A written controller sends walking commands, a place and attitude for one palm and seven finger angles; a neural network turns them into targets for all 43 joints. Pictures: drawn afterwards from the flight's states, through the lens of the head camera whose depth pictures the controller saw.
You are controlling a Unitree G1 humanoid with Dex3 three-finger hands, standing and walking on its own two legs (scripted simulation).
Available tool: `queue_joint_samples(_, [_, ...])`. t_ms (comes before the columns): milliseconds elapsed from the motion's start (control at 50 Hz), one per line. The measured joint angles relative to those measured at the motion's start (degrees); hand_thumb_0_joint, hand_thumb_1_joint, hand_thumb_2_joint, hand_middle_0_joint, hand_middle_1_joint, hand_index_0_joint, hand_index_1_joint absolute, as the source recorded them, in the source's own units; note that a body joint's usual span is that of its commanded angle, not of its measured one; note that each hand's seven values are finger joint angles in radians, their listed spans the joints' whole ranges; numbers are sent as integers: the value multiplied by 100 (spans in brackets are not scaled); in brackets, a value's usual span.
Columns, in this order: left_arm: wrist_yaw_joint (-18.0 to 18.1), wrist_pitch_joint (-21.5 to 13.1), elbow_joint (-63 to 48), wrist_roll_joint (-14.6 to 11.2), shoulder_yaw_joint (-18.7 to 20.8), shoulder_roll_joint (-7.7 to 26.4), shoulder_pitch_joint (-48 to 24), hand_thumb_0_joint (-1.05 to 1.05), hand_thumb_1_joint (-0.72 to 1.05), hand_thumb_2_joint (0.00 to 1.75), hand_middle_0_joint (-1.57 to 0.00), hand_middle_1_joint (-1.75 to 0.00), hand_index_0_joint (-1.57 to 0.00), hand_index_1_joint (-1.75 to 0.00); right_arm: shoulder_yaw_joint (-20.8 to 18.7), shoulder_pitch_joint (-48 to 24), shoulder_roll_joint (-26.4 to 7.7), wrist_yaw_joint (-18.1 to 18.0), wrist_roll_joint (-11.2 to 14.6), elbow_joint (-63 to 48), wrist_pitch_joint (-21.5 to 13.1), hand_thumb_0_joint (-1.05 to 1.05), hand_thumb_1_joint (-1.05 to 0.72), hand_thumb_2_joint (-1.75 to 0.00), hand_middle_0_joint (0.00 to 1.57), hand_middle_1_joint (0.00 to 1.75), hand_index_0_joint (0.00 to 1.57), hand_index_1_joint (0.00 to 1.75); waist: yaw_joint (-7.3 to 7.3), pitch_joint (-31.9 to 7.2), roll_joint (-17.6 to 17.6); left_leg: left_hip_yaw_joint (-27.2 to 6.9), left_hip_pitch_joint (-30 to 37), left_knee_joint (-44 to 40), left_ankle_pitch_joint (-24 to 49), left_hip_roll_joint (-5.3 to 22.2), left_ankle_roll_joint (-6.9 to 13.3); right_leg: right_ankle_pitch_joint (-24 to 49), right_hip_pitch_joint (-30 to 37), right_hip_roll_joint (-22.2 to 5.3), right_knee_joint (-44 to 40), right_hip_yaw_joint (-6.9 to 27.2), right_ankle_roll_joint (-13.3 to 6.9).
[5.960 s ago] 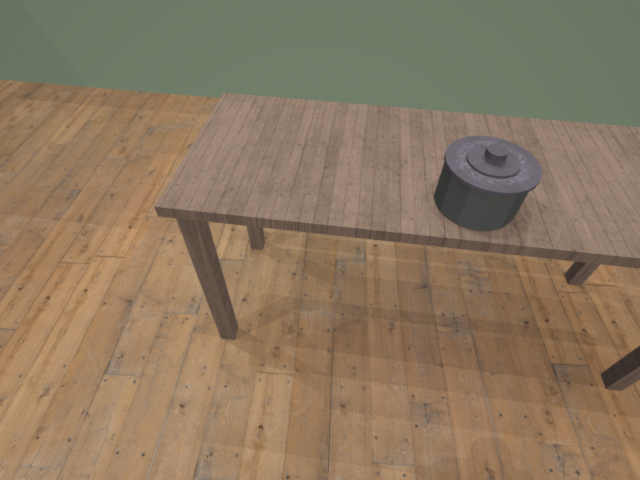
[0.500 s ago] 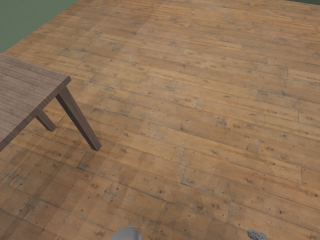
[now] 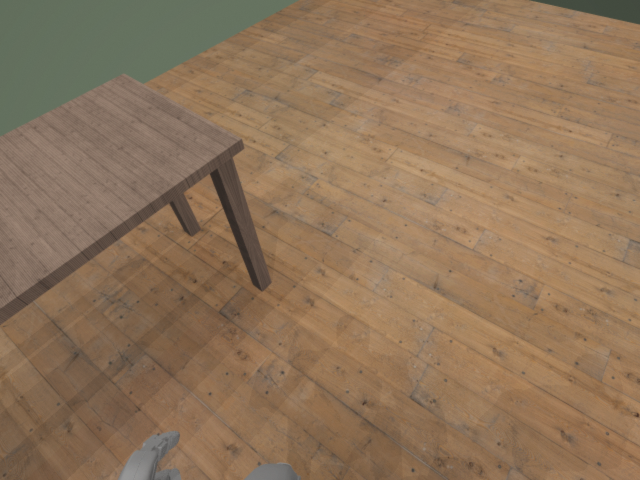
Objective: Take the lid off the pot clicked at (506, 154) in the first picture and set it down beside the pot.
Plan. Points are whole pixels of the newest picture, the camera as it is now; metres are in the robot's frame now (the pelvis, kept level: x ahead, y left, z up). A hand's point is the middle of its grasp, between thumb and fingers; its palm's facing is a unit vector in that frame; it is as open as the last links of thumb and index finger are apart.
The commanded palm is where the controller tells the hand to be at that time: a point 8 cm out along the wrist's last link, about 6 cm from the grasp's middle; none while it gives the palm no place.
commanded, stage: turn to face it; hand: left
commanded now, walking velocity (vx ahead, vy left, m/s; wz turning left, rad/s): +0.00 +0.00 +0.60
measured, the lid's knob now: out of the picture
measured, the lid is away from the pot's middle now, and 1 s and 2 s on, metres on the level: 0.00 0.00 0.00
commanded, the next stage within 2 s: take the last steps up to it in 1.28 s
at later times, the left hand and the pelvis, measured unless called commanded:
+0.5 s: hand out of the picture -0.01 +0.28 -0.16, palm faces +0.32 -0.91 -0.26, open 7.4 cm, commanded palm none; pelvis +0.00 +0.04 +0.01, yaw +17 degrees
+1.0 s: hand out of the picture +0.00 +0.22 -0.13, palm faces +0.54 -0.79 -0.29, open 7.4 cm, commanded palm none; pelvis +0.02 -0.01 +0.01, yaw +36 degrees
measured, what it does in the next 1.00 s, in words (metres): steps on the spot, turning left: left foot, then right foot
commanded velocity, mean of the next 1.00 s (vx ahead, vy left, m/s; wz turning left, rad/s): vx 0.00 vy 0.00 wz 0.58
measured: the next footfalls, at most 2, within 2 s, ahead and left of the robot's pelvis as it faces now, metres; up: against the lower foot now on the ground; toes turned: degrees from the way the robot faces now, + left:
left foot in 0.32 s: +0.01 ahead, +0.14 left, +0.00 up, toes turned +18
right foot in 0.80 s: +0.11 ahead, -0.08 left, +0.00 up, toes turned +27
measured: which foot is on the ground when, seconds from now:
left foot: up 0.00-0.30, down 0.32-0.80, up 0.82-1.00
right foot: down 0.00-0.32, up 0.34-0.78, down 0.80-1.00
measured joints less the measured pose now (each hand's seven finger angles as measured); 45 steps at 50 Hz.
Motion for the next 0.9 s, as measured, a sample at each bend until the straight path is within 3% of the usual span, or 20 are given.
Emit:
queue_joint_samples(60, [31, 22, 17, 17, -48, -140, 82, 1, 91, 89, -20, -30, -20, -30, -37, 3, -50, 55, -23, 68, 52, 1, -91, -90, 20, 30, 20, 30, -6, 9, -15, 336, -384, 1256, 180, 103, -95, 40, 237, -141, -249, -193, -23])
queue_joint_samples(100, [42, 44, 61, 37, -67, -182, 135, 1, 91, 89, -20, -30, -20, -30, -28, 1, -36, 93, -22, 76, 67, 1, -91, -90, 20, 30, 20, 30, -16, 14, -90, 529, -401, 1314, 283, 214, -159, 100, 357, -246, -400, -307, -4])
queue_joint_samples(260, [2, 86, 224, 70, -42, -74, 336, 1, 91, 89, -21, -30, -20, -30, 87, -195, 104, 148, 18, 17, 39, 1, -91, -90, 20, 30, 20, 30, 156, 110, -414, 943, 245, -510, 238, 389, -145, 69, 402, -599, -397, -760, 151])
queue_joint_samples(320, [-14, 137, 285, 33, 38, 64, 456, 1, 90, 89, -21, -30, -20, -30, 136, -238, 117, 150, 16, -103, -66, 1, -91, -90, 20, 30, 20, 30, 203, 86, -501, 1079, 729, -1690, 871, 361, -36, -150, 247, -762, 21, -939, 299])
queue_joint_samples(340, [-27, 176, 311, 4, 81, 127, 486, 1, 90, 89, -21, -30, -20, -30, 133, -248, 125, 145, 3, -142, -128, 1, -91, -90, 20, 30, 20, 30, 193, 62, -543, 1071, 739, -1822, 926, 308, 229, -312, 79, -818, 389, -869, 375])
queue_joint_samples(380, [-2, 319, 402, 1, 147, 270, 442, 1, 91, 89, -21, -30, -20, -30, 167, -277, 187, 116, 10, -186, -219, 0, -91, -90, 20, 30, 20, 30, 224, 110, -657, 1008, 622, -1608, 840, 220, 466, -1100, -345, -707, 1424, -351, 487])
queue_joint_samples(460, [12, 397, 518, -12, 228, 390, 307, 1, 91, 89, -20, -30, -20, -30, 232, -167, 251, -10, -8, -200, -270, 0, -91, -90, 20, 30, 20, 30, 209, 99, -604, 748, 759, -1970, 1052, 162, 487, -910, -974, -366, 2794, 219, 584])
queue_joint_samples(540, [-15, 338, 426, -18, 228, 405, 208, 1, 91, 89, -20, -30, -19, -30, 258, -53, 272, -31, -6, -128, -244, 0, -91, -90, 20, 30, 20, 30, 200, 40, -539, 516, 929, -2433, 1334, 65, 518, -486, -1118, -252, 2724, 425, 646])
queue_joint_samples(660, [5, 321, 305, -36, 178, 319, -18, 1, 91, 90, -20, -30, -19, -30, 231, 116, 290, -28, -22, -53, -206, 0, -91, -90, 20, 30, 20, 30, 67, -35, -424, 130, 945, -2608, 1484, -88, 476, -584, -871, -66, 1892, 591, 659])
queue_joint_samples(740, [17, 266, 187, -69, 108, 199, -171, 1, 91, 90, -20, -30, -19, -30, 176, 194, 251, -27, -37, 0, -142, 0, -91, -90, 20, 30, 20, 30, -41, -50, -275, -158, 827, -2434, 1439, -152, 369, -618, -465, 142, 944, 586, 591])
queue_joint_samples(800, [15, 127, 41, -77, 39, 134, -161, 1, 91, 90, -20, -30, -19, -30, 120, 277, 200, -20, 5, 14, -88, 0, -91, -90, 20, 30, 20, 30, -58, -120, -205, -354, 609, -2040, 1270, -258, 234, 60, 114, 227, -368, 506, 463])
queue_joint_samples(860, [42, 45, 4, -30, -39, -35, -136, 1, 91, 89, -20, -30, -20, -30, 13, 234, 87, -27, 7, 61, -2, 0, -91, -90, 20, 30, 20, 30, -84, -61, -19, -216, 10, -408, 156, -263, 93, 57, 167, 198, -288, 239, 23])
queue_joint_samples(900, [51, 60, -1, -25, -64, -122, -48, 1, 91, 89, -20, -30, -20, -30, -26, 213, 29, 7, -19, 88, 45, 1, -91, -90, 20, 30, 20, 30, -86, -55, 5, 29, -337, 693, 163, -176, 21, 51, 303, 107, -401, 94, -60])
